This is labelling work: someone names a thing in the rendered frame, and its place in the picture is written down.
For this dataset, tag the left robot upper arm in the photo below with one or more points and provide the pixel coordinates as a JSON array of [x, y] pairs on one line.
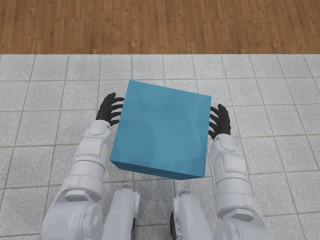
[[73, 220]]

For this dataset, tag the right robot forearm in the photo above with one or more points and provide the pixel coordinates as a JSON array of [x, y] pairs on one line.
[[234, 196]]

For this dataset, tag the carton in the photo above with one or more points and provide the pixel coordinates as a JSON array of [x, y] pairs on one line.
[[162, 132]]

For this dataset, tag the robot right shin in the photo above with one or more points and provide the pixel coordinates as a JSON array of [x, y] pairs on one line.
[[178, 227]]

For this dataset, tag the left robot forearm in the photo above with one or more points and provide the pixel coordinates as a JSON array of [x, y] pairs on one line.
[[84, 182]]

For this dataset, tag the left robot thigh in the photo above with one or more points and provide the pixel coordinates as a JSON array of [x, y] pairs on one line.
[[123, 210]]

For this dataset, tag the robot right hand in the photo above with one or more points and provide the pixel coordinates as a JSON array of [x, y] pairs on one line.
[[222, 125]]

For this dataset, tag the right robot upper arm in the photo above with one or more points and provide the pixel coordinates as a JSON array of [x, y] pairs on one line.
[[235, 229]]

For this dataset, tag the robot left hand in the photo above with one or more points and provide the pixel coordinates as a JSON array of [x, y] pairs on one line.
[[106, 108]]

